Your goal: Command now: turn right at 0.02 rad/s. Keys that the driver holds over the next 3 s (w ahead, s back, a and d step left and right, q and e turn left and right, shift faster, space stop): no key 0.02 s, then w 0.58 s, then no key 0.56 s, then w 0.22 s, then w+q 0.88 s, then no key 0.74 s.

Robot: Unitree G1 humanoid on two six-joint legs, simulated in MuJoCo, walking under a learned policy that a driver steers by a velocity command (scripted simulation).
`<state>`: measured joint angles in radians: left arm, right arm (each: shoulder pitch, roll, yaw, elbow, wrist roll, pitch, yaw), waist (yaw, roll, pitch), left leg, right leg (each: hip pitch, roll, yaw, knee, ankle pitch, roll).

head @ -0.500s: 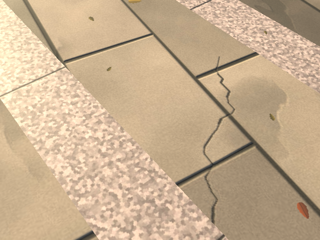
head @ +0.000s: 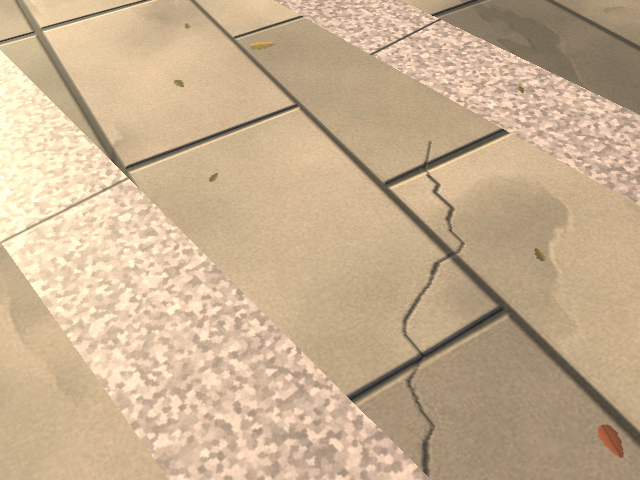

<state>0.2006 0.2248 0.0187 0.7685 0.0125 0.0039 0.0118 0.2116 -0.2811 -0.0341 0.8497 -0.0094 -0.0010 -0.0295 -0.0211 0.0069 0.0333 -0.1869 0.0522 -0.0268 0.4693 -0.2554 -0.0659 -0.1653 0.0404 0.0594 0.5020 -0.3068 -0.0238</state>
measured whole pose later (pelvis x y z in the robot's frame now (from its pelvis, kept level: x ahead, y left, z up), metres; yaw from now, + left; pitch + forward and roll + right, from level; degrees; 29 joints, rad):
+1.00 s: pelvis +0.33 +0.02 +0.00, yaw +1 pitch +0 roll -2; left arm 0.14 0.24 0.03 0.90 0.03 -0.07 -0.03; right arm 0.22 -0.28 -0.03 0.84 -0.01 0.00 -0.04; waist 0.01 0.04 0.07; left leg -0.46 0.08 -0.06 0.81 -0.36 -0.05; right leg -0.30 0.07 -0.06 0.38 -0.09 -0.07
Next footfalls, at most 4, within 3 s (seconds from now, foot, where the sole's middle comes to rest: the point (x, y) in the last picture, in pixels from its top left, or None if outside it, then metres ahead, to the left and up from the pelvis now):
0.74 right None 0.45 -0.06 -0.77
1.10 left None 0.44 0.18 -0.77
1.84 left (247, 366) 0.79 0.20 -0.77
2.34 right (288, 259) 1.12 0.11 -0.77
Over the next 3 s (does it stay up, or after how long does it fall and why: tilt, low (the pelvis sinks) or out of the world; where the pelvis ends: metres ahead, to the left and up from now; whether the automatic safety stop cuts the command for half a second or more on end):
stays up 1.03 0.21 0.00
